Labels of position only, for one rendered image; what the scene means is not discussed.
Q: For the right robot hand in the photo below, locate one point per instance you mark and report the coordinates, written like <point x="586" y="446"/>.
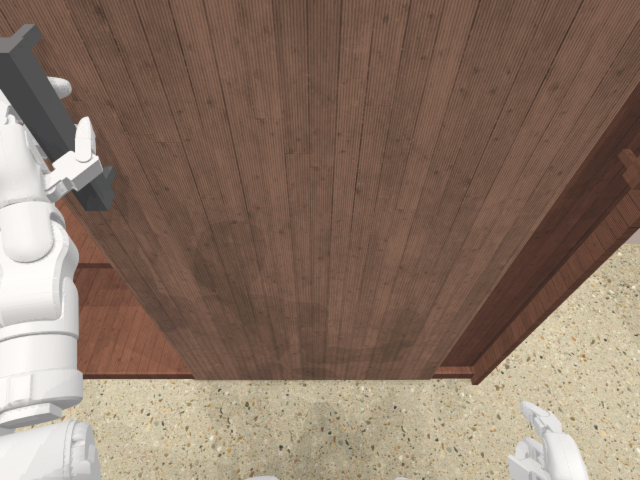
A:
<point x="557" y="459"/>

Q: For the left robot hand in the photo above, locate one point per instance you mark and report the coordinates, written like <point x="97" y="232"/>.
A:
<point x="22" y="164"/>

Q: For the robot left forearm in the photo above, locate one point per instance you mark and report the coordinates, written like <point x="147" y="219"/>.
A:
<point x="39" y="316"/>

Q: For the wardrobe door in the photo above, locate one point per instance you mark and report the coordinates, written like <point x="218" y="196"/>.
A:
<point x="592" y="193"/>
<point x="328" y="189"/>

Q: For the left robot upper arm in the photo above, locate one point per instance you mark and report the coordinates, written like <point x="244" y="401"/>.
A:
<point x="60" y="451"/>

